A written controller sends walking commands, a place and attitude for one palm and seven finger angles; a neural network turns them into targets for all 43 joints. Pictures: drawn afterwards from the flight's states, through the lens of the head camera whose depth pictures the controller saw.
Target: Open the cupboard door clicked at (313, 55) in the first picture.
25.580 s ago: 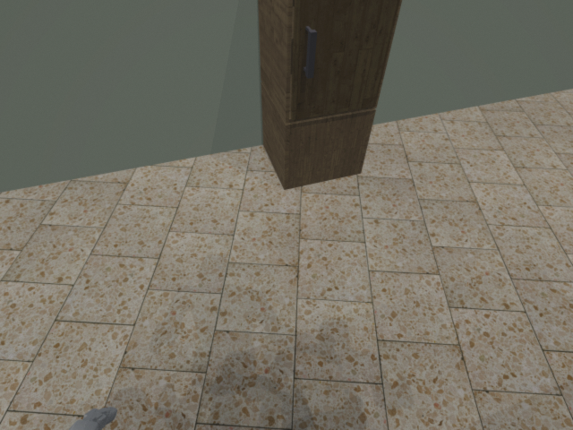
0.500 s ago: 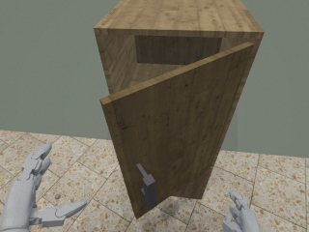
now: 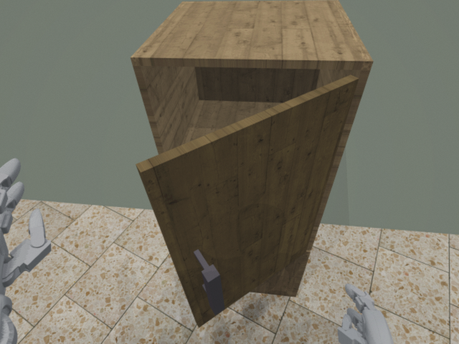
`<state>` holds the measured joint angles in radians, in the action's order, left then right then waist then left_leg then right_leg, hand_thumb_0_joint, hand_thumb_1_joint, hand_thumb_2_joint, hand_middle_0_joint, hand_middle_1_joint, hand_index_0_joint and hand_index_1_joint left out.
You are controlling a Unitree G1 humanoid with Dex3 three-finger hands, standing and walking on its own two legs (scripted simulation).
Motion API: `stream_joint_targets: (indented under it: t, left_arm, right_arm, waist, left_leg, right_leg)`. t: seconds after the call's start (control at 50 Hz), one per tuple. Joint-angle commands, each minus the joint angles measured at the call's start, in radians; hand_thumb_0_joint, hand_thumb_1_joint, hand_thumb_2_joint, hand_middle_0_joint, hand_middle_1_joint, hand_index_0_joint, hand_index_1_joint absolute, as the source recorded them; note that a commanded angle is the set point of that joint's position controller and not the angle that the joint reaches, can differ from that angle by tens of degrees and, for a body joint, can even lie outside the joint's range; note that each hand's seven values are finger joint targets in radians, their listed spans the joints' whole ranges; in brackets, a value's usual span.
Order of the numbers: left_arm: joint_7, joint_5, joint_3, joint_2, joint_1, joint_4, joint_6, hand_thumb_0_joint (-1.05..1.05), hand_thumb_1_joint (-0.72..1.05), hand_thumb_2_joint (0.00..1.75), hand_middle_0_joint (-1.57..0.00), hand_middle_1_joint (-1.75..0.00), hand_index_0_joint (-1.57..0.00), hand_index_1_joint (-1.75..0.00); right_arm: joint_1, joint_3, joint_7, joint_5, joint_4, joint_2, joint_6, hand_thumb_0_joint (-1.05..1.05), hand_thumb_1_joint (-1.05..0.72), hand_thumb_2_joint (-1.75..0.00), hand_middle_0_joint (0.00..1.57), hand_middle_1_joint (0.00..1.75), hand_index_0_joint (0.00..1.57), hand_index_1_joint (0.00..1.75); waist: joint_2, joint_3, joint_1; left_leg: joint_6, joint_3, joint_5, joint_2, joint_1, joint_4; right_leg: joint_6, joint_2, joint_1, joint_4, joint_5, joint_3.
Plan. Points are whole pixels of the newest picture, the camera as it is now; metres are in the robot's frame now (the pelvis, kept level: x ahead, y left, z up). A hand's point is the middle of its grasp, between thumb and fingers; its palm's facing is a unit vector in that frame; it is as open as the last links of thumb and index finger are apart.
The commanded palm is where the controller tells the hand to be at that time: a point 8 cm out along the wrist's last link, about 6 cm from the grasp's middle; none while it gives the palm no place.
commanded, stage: draw the hand back to the body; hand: left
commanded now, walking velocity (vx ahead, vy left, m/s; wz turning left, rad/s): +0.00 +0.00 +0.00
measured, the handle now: (208, 282) +0.25 +0.08 -0.06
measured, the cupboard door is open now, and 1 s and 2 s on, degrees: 41 41 41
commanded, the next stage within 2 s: step back with the hand held close in 0.24 s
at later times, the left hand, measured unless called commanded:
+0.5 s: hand (42, 250) +0.18 +0.27 +0.16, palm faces +0.48 -0.77 -0.42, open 7.5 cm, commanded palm +0.12 +0.30 +0.18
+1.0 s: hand out of the picture +0.10 +0.29 +0.15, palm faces +0.45 -0.76 -0.47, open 7.5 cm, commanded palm +0.04 +0.32 +0.18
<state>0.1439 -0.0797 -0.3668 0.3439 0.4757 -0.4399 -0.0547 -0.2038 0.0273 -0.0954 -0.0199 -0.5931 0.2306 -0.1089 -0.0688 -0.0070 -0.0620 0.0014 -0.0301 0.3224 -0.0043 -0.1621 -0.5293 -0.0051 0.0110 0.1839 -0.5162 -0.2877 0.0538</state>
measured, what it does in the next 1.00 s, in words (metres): shifts its weight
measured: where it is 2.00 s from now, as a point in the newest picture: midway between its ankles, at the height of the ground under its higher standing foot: outside the picture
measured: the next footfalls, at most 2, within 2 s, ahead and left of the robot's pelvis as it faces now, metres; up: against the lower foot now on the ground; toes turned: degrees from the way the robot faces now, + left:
right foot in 1.36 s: -0.25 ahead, -0.09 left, +0.00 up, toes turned +5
left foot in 1.54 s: -0.09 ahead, +0.09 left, +0.00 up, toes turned +7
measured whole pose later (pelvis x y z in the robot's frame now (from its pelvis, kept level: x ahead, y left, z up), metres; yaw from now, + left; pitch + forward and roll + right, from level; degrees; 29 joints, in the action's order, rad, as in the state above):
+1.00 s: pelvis -0.10 +0.02 -0.01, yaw +1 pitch -1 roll -2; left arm 0.17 -0.02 -0.41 0.38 0.54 -0.50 -0.15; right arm -0.19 0.00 -0.09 -0.01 -0.55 0.22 -0.01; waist -0.01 0.04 0.00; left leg 0.03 -0.04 0.24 -0.01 -0.38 -0.61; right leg 0.01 0.02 0.35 -0.49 -0.14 0.06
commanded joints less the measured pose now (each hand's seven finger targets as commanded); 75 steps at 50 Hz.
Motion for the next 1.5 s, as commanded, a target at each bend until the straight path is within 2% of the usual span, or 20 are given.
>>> stream_joint_targets:
  t: [0.0, 0.12, 0.32, 0.34, 0.36, 0.4, 0.5, 0.62, 0.9, 1.02, 1.08, 1.14, 1.22, 1.28, 1.32, 1.36, 1.38, 1.42, 1.44, 1.48]
  left_arm:
    - [0.001, 0.006, -0.091, 0.174, -0.031, -0.186, -0.065, 0.00, 0.90, 0.90, -0.20, -0.30, -0.20, -0.30]
    - [0.014, 0.019, -0.111, 0.215, -0.078, -0.286, -0.080, 0.00, 0.90, 0.90, -0.20, -0.30, -0.20, -0.30]
    - [0.001, 0.013, -0.073, 0.150, -0.058, -0.140, -0.072, 0.00, 0.90, 0.90, -0.20, -0.30, -0.20, -0.30]
    - [0.003, 0.015, -0.074, 0.167, -0.142, -0.128, -0.070, 0.00, 0.90, 0.90, -0.20, -0.30, -0.20, -0.30]
    - [0.007, 0.026, -0.195, 0.280, -0.232, -0.160, -0.112, 0.00, 0.90, 0.90, -0.20, -0.30, -0.20, -0.30]
    - [-0.007, 0.032, -0.139, 0.216, -0.119, -0.080, -0.116, 0.00, 0.90, 0.90, -0.20, -0.30, -0.20, -0.30]
    - [0.001, 0.034, -0.131, 0.213, 0.005, -0.241, -0.136, 0.00, 0.90, 0.90, -0.20, -0.30, -0.20, -0.30]
    - [0.028, 0.029, -0.209, 0.269, 0.100, -0.324, -0.143, 0.00, 0.90, 0.90, -0.20, -0.30, -0.20, -0.30]
    - [0.039, 0.071, -0.179, 0.240, 0.025, -0.262, -0.164, 0.00, 0.90, 0.90, -0.20, -0.30, -0.20, -0.30]
    - [0.060, 0.061, -0.185, 0.270, -0.007, -0.352, -0.183, 0.00, 0.90, 0.90, -0.20, -0.30, -0.20, -0.30]
    - [0.067, 0.058, -0.211, 0.284, 0.010, -0.381, -0.195, 0.00, 0.90, 0.90, -0.20, -0.30, -0.20, -0.30]
    - [0.056, 0.081, -0.242, 0.264, 0.032, -0.361, -0.197, 0.00, 0.90, 0.90, -0.20, -0.30, -0.20, -0.30]
    - [0.042, 0.076, -0.231, 0.235, 0.089, -0.274, -0.203, 0.00, 0.90, 0.90, -0.20, -0.30, -0.20, -0.30]
    - [0.028, 0.040, -0.203, 0.223, 0.161, -0.296, -0.201, 0.00, 0.90, 0.90, -0.20, -0.30, -0.20, -0.30]
    - [0.022, 0.026, -0.203, 0.235, 0.143, -0.335, -0.224, 0.00, 0.90, 0.90, -0.20, -0.30, -0.20, -0.30]
    - [0.012, 0.036, -0.207, 0.278, 0.052, -0.377, -0.246, 0.00, 0.90, 0.90, -0.20, -0.30, -0.20, -0.30]
    - [0.014, 0.040, -0.216, 0.314, 0.005, -0.384, -0.252, 0.00, 0.90, 0.90, -0.20, -0.30, -0.20, -0.30]
    - [0.020, 0.032, -0.225, 0.341, -0.089, -0.386, -0.259, 0.00, 0.90, 0.90, -0.20, -0.30, -0.20, -0.30]
    - [0.017, 0.031, -0.250, 0.354, -0.058, -0.349, -0.247, 0.00, 0.90, 0.90, -0.20, -0.30, -0.20, -0.30]
    - [0.006, 0.032, -0.269, 0.353, 0.001, -0.352, -0.239, 0.00, 0.90, 0.90, -0.20, -0.30, -0.20, -0.30]
  right_arm:
    - [0.135, -0.047, -0.003, 0.007, 0.162, 0.094, -0.054, 0.00, -0.90, -0.90, 0.20, 0.30, 0.20, 0.30]
    - [0.140, -0.039, -0.014, 0.009, 0.151, 0.080, -0.075, 0.00, -0.90, -0.90, 0.20, 0.30, 0.20, 0.30]
    - [0.146, -0.045, -0.005, 0.009, 0.130, 0.081, -0.066, 0.00, -0.90, -0.90, 0.20, 0.30, 0.20, 0.30]
    - [0.149, -0.047, -0.007, 0.007, 0.123, 0.089, -0.061, 0.00, -0.90, -0.90, 0.20, 0.30, 0.20, 0.30]
    - [0.117, -0.051, -0.003, 0.008, 0.147, 0.112, -0.036, 0.00, -0.90, -0.90, 0.20, 0.30, 0.20, 0.30]
    - [0.140, -0.054, -0.002, 0.014, 0.133, 0.104, -0.007, 0.00, -0.90, -0.90, 0.20, 0.30, 0.20, 0.30]
    - [0.145, -0.063, 0.004, 0.020, 0.167, 0.118, 0.036, 0.00, -0.90, -0.90, 0.20, 0.30, 0.20, 0.30]
    - [0.135, -0.079, -0.001, 0.013, 0.196, 0.104, 0.061, 0.00, -0.90, -0.90, 0.20, 0.30, 0.20, 0.30]
    - [0.128, -0.091, -0.006, 0.013, 0.196, 0.135, 0.049, 0.00, -0.90, -0.90, 0.20, 0.30, 0.20, 0.30]
    - [0.083, -0.078, -0.004, 0.016, 0.181, 0.115, 0.033, 0.00, -0.90, -0.90, 0.20, 0.30, 0.20, 0.30]
    - [0.080, -0.076, -0.005, 0.021, 0.178, 0.121, 0.024, 0.00, -0.90, -0.90, 0.20, 0.30, 0.20, 0.30]
    - [0.110, -0.089, -0.006, 0.026, 0.198, 0.121, 0.005, 0.00, -0.90, -0.90, 0.20, 0.30, 0.20, 0.30]
    - [0.093, -0.101, 0.022, 0.028, 0.167, 0.106, -0.019, 0.00, -0.90, -0.90, 0.20, 0.30, 0.20, 0.30]
    - [0.095, -0.093, 0.041, 0.035, 0.133, 0.102, -0.040, 0.00, -0.90, -0.90, 0.20, 0.30, 0.20, 0.30]
    - [0.087, -0.084, 0.046, 0.045, 0.104, 0.096, -0.039, 0.00, -0.90, -0.90, 0.20, 0.30, 0.20, 0.30]
    - [0.081, -0.083, 0.047, 0.042, 0.081, 0.094, -0.023, 0.00, -0.90, -0.90, 0.20, 0.30, 0.20, 0.30]
    - [0.108, -0.079, 0.040, 0.032, 0.095, 0.083, -0.010, 0.00, -0.90, -0.90, 0.20, 0.30, 0.20, 0.30]
    - [0.154, -0.091, 0.019, -0.001, 0.131, 0.078, -0.003, 0.00, -0.90, -0.90, 0.20, 0.30, 0.20, 0.30]
    - [0.172, -0.098, 0.014, -0.011, 0.147, 0.086, -0.016, 0.00, -0.90, -0.90, 0.20, 0.30, 0.20, 0.30]
    - [0.187, -0.072, -0.006, -0.002, 0.163, 0.075, -0.017, 0.00, -0.90, -0.90, 0.20, 0.30, 0.20, 0.30]
  waist:
    - [0.059, -0.076, -0.009]
    - [-0.051, -0.103, -0.006]
    - [0.053, 0.004, -0.002]
    - [0.054, -0.003, 0.008]
    - [0.099, 0.049, 0.044]
    - [0.120, 0.043, 0.048]
    - [-0.041, -0.106, 0.052]
    - [0.003, -0.200, 0.049]
    - [0.016, -0.016, 0.065]
    - [0.061, -0.046, 0.083]
    - [-0.054, -0.063, 0.084]
    - [-0.258, -0.078, 0.050]
    - [-0.116, -0.049, 0.060]
    - [-0.144, -0.079, 0.064]
    - [-0.156, -0.115, 0.063]
    - [0.002, -0.175, 0.060]
    - [0.115, -0.216, 0.055]
    - [0.394, -0.264, 0.053]
    - [0.406, -0.242, 0.037]
    - [0.165, -0.213, 0.048]
  left_leg:
    - [0.022, 0.026, -0.259, 0.005, -0.021, 0.100]
    - [0.019, 0.035, -0.279, -0.005, 0.015, 0.107]
    - [0.021, 0.029, -0.213, 0.003, 0.007, 0.148]
    - [0.023, 0.033, -0.196, 0.002, 0.011, 0.147]
    - [0.040, -0.001, -0.167, 0.021, -0.059, 0.108]
    - [0.038, -0.005, -0.198, 0.014, -0.045, 0.079]
    - [0.018, -0.017, -0.396, 0.033, -0.051, 0.123]
    - [0.010, -0.027, -0.435, 0.052, -0.129, 0.105]
    - [0.065, -0.074, 0.241, 0.069, -0.502, 0.156]
    - [0.020, -0.030, 0.164, 0.012, -0.262, 0.010]
    - [0.032, -0.101, 0.202, 0.056, -0.321, 0.138]
    - [0.128, -0.316, 0.453, 0.247, -0.693, 0.409]
    - [0.150, -0.266, 0.299, 0.241, -0.563, 0.309]
    - [0.096, -0.219, 0.164, 0.216, -0.266, 0.317]
    - [0.076, -0.168, -0.140, 0.202, -0.099, 0.231]
    - [0.041, -0.021, -0.502, 0.143, 0.069, 0.018]
    - [0.024, 0.061, -0.533, 0.107, 0.082, -0.065]
    - [0.002, 0.142, -0.149, -0.003, -0.110, -0.189]
    - [0.009, 0.114, -0.046, -0.019, -0.151, -0.188]
    - [0.016, 0.120, -0.260, 0.006, -0.031, -0.024]
  right_leg:
    - [-0.004, 0.007, -0.086, 0.092, 0.233, -0.004]
    - [-0.007, 0.011, -0.105, 0.105, 0.261, -0.011]
    - [0.002, 0.000, -0.065, 0.147, 0.172, -0.008]
    - [0.004, 0.000, -0.057, 0.156, 0.153, -0.015]
    - [0.014, 0.047, -0.005, 0.219, 0.167, -0.077]
    - [0.003, 0.076, 0.008, 0.236, 0.208, -0.079]
    - [0.003, 0.060, -0.107, 0.120, 0.361, -0.027]
    - [0.006, 0.050, -0.182, 0.043, 0.457, -0.035]
    - [0.019, 0.040, -0.120, 0.087, -0.047, -0.113]
    - [-0.011, 0.091, 0.167, 0.190, -0.239, -0.104]
    - [0.012, 0.027, 0.096, 0.078, -0.155, -0.058]
    - [0.039, -0.098, -0.251, -0.389, -0.004, -0.029]
    - [0.020, -0.107, -0.124, -0.334, -0.108, -0.063]
    - [-0.002, -0.111, 0.036, -0.078, -0.206, -0.015]
    - [-0.009, -0.076, 0.058, 0.148, -0.095, -0.043]
    - [0.024, 0.001, 0.094, 0.253, 0.332, -0.131]
    - [0.062, 0.051, 0.066, 0.219, 0.676, -0.154]
    - [0.186, 0.138, -0.117, 0.092, 1.418, -0.135]
    - [0.180, 0.151, -0.109, 0.053, 1.436, -0.135]
    - [0.083, 0.104, -0.046, -0.036, 1.213, -0.132]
